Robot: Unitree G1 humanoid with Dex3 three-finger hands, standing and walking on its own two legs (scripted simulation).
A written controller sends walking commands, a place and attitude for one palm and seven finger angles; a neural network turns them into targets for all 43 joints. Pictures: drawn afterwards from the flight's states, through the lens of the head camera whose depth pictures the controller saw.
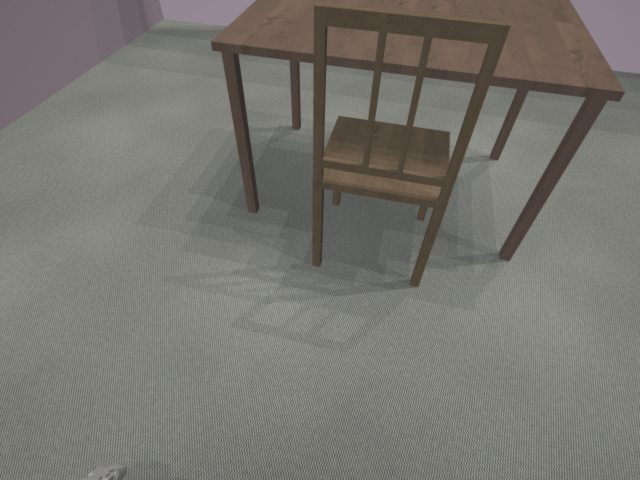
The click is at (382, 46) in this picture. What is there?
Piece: chair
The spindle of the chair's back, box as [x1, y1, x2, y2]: [363, 32, 386, 166]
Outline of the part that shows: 384,32 379,32 363,166 368,165 386,34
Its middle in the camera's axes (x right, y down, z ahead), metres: +0.14 -0.35 +1.03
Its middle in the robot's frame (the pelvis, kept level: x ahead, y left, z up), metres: +1.01 -0.08 -0.05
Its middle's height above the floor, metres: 0.72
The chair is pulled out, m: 0.00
